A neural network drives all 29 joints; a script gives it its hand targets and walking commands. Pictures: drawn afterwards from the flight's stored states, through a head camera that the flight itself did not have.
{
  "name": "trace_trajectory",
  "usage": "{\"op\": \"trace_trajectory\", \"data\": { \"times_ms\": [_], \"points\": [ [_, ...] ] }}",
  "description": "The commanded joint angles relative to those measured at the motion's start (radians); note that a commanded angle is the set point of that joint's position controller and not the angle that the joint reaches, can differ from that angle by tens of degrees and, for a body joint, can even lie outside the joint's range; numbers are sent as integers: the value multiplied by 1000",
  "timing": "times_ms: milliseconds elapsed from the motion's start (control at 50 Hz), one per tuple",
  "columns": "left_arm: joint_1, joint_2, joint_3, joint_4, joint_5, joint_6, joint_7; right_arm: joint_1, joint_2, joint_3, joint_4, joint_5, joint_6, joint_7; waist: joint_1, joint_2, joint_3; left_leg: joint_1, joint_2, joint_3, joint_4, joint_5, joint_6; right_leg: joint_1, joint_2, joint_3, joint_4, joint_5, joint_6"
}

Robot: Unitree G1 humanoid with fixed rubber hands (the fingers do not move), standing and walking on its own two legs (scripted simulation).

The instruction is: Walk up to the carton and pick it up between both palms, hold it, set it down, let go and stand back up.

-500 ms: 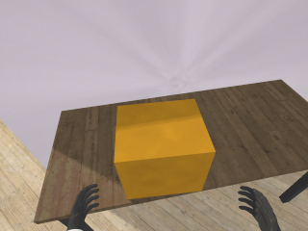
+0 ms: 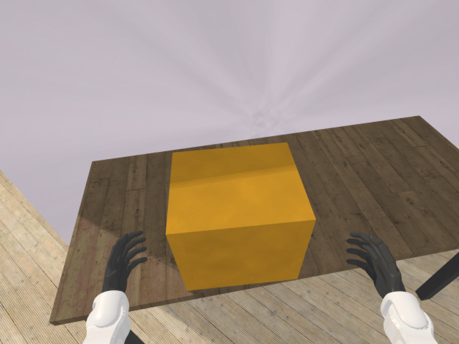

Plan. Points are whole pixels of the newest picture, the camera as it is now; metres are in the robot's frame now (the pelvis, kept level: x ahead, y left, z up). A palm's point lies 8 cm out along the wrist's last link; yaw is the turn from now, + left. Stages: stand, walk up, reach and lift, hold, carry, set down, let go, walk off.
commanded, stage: reach and lift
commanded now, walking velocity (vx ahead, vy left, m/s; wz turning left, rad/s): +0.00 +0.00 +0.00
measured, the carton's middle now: (236, 217) +0.42 +0.03 -0.06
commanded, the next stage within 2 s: none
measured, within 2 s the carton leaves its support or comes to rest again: neither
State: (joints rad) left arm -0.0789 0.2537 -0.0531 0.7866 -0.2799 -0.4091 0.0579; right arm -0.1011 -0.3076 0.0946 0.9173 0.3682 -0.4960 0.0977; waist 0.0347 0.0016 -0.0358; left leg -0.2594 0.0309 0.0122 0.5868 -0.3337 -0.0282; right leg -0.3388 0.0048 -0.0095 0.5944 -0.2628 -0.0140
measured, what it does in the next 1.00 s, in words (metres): stands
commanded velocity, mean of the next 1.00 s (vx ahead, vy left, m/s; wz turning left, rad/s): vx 0.00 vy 0.00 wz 0.00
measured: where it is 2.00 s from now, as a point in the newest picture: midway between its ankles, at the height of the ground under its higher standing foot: outside the picture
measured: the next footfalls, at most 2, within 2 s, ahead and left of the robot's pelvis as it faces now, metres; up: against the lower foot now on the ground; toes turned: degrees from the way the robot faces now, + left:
none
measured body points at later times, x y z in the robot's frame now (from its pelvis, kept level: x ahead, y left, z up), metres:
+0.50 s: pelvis +0.01 +0.00 +0.01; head +0.01 +0.01 +0.46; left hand +0.33 +0.25 +0.04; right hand +0.35 -0.23 +0.04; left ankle -0.01 +0.14 -0.73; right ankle +0.03 -0.11 -0.73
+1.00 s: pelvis +0.01 +0.01 +0.01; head +0.03 +0.01 +0.46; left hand +0.39 +0.25 +0.10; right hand +0.42 -0.23 +0.10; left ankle -0.01 +0.14 -0.73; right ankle +0.03 -0.11 -0.73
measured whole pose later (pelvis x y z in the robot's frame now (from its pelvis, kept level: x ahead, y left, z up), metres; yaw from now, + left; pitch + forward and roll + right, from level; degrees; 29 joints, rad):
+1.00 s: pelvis +0.01 +0.01 +0.01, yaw +0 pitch +6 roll -1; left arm -0.57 0.30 0.04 0.72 -0.25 0.09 0.03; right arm -0.59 -0.45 0.10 0.89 0.44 -0.06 0.06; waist 0.07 0.01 -0.08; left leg -0.27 0.04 0.01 0.41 -0.24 -0.02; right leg -0.33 0.02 0.00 0.36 -0.14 -0.01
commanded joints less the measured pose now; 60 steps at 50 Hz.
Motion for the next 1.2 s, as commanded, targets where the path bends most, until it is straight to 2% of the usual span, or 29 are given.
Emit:
{"op": "trace_trajectory", "data": {
  "times_ms": [0,120,200,260,300,400,460,500,560,640,720,840,980,1020,1080,1180],
  "points": [
    [-197,130,46,-99,-1,10,-13,-203,-148,-22,-90,14,15,-8,7,-26,-150,-67,-54,31,-123,200,-8,188,17,43,-123,113,-3],
    [-278,139,49,-110,5,64,-16,-267,-159,-20,-105,24,75,-12,8,-17,-148,-33,-51,27,-156,207,-1,187,15,42,-161,101,-3],
    [-341,152,58,-136,2,99,-18,-336,-183,-27,-154,27,106,-18,9,-37,-191,-12,-52,27,-162,239,1,207,19,40,-173,148,5],
    [-392,165,65,-172,-4,119,-9,-386,-207,-47,-200,20,127,-21,15,-32,-244,-6,-56,28,-171,253,-6,233,22,35,-173,175,7],
    [-391,161,66,-175,-2,141,-9,-386,-205,-43,-195,26,149,-25,14,-35,-257,4,-55,30,-174,287,-4,252,22,39,-178,215,9],
    [-455,154,80,-145,18,219,-20,-433,-224,-34,-127,40,216,-27,13,-16,-214,20,-48,26,-195,298,-7,230,22,37,-204,198,4],
    [-469,150,87,-179,25,257,-18,-467,-237,-27,-165,52,235,-26,19,-27,-253,70,-45,23,-190,378,-15,239,31,25,-214,257,5],
    [-496,148,102,-230,38,282,-18,-496,-259,-37,-190,59,243,-28,22,-9,-293,102,-43,25,-178,446,-23,251,37,21,-217,312,5],
    [-537,153,114,-228,51,326,-18,-535,-277,-44,-181,54,273,-29,22,-4,-266,94,-44,26,-190,443,-23,252,40,18,-231,303,2],
    [-595,156,118,-282,46,373,-11,-594,-298,-56,-209,62,309,-27,20,-2,-308,101,-39,24,-196,455,-23,260,42,13,-235,310,0],
    [-675,168,126,-258,51,414,-12,-668,-311,-58,-181,68,353,-25,25,12,-300,71,-36,29,-207,417,-18,241,41,15,-240,279,-2],
    [-759,192,135,-252,32,446,-16,-770,-331,-67,-203,62,381,-27,30,-21,-414,64,-34,33,-186,464,-15,263,46,9,-227,351,7],
    [-853,216,134,-173,25,483,-31,-877,-342,-36,-110,87,429,-38,38,-29,-415,30,-39,36,-187,454,-7,262,41,12,-223,379,16],
    [-871,222,128,-146,26,495,-34,-897,-344,-29,-82,96,439,-40,30,-14,-413,35,-36,32,-186,467,-10,259,42,8,-229,383,14],
    [-939,237,120,-143,15,491,-29,-965,-349,-27,-75,104,441,-41,44,-10,-459,25,-36,37,-180,460,-12,250,42,5,-223,376,13],
    [-1019,257,91,-61,-21,477,-30,-1052,-348,-15,-42,103,455,-44,36,-30,-504,-9,-33,33,-175,427,-2,239,37,2,-217,362,17]
  ]
}}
